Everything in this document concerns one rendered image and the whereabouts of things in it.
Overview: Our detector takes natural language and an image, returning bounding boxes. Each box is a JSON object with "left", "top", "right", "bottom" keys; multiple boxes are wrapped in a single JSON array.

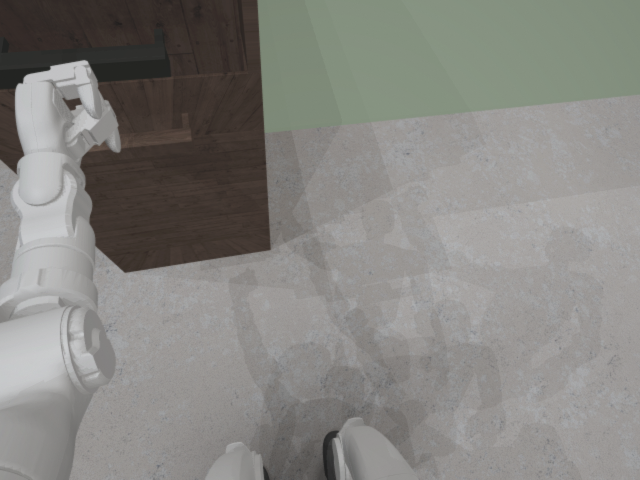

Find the cabinet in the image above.
[{"left": 0, "top": 0, "right": 271, "bottom": 273}]

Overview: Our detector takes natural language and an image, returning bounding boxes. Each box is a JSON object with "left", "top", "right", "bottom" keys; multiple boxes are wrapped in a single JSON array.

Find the left robot upper arm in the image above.
[{"left": 0, "top": 305, "right": 116, "bottom": 480}]

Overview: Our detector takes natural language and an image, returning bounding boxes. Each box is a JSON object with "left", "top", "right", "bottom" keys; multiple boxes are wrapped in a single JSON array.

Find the left robot shin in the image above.
[{"left": 225, "top": 442, "right": 249, "bottom": 454}]

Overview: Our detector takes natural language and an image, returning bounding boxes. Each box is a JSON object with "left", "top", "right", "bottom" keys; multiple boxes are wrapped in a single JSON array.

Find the handle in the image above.
[
  {"left": 81, "top": 128, "right": 195, "bottom": 164},
  {"left": 0, "top": 29, "right": 171, "bottom": 90}
]

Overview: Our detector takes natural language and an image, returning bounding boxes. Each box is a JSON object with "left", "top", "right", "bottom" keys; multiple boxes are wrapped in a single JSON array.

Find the drawer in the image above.
[{"left": 0, "top": 0, "right": 245, "bottom": 76}]

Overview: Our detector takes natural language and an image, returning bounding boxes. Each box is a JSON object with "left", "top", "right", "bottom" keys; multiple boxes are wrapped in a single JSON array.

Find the right robot thigh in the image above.
[{"left": 332, "top": 426, "right": 419, "bottom": 480}]

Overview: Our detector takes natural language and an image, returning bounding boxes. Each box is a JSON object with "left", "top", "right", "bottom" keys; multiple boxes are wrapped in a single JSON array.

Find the left robot forearm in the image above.
[{"left": 0, "top": 152, "right": 98, "bottom": 323}]

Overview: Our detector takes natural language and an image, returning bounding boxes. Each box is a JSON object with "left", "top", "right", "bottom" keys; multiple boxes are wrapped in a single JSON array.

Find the left robot hand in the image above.
[{"left": 15, "top": 60, "right": 121, "bottom": 167}]

